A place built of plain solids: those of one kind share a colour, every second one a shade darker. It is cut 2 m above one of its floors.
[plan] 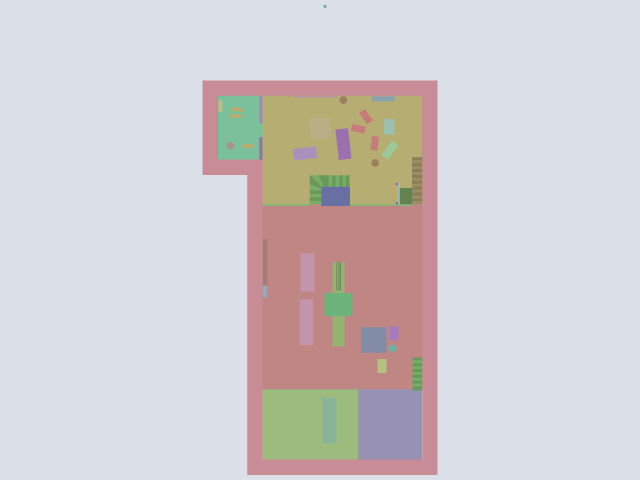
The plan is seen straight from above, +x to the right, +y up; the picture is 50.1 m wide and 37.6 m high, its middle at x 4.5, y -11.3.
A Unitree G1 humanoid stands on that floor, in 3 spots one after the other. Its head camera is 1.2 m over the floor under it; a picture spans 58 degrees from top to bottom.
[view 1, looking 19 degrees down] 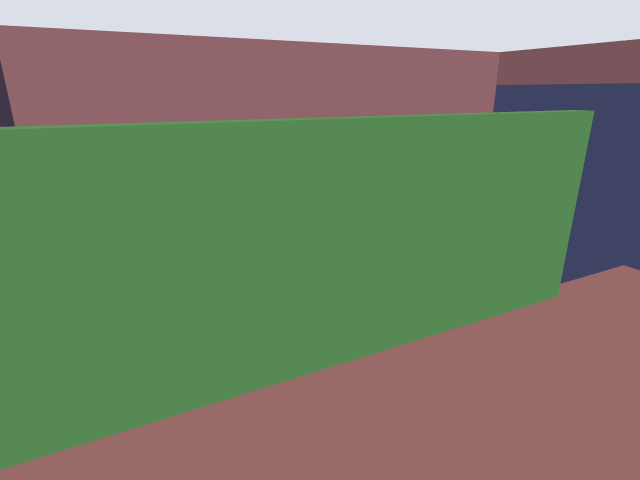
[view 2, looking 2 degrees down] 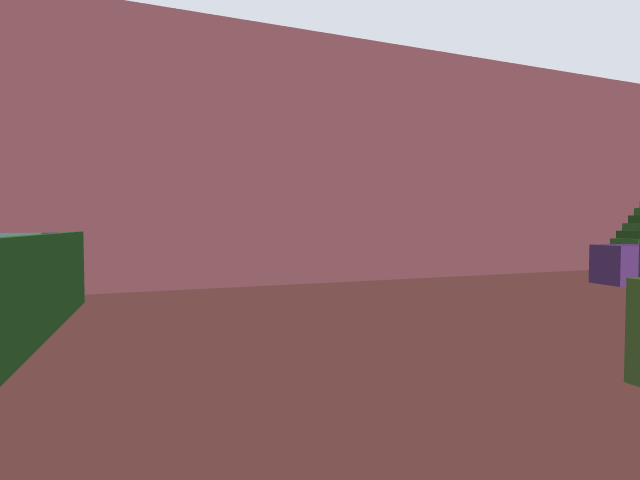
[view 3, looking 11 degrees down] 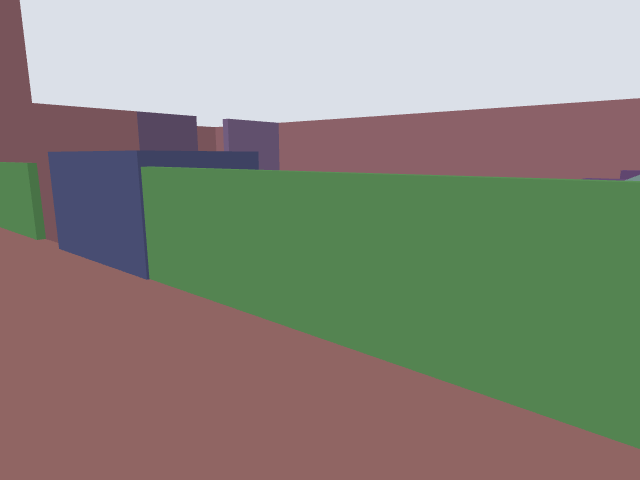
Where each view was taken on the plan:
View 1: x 1.30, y -10.10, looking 63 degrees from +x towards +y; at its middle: rail_saw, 1.76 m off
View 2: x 4.15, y -9.76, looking -20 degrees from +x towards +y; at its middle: wall_brick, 8.89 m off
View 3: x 10.80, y -10.70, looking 130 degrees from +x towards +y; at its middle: rail_saw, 2.77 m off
